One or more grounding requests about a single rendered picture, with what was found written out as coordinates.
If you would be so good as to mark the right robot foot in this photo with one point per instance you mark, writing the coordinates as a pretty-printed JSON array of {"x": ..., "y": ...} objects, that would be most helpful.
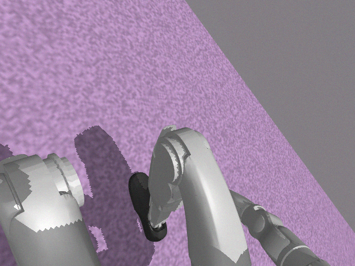
[{"x": 140, "y": 197}]

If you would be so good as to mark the right robot arm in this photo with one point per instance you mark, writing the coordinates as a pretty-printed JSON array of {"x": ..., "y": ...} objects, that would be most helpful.
[{"x": 280, "y": 243}]

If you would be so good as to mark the right robot hand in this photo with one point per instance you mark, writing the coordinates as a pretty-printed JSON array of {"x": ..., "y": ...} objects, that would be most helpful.
[{"x": 240, "y": 202}]

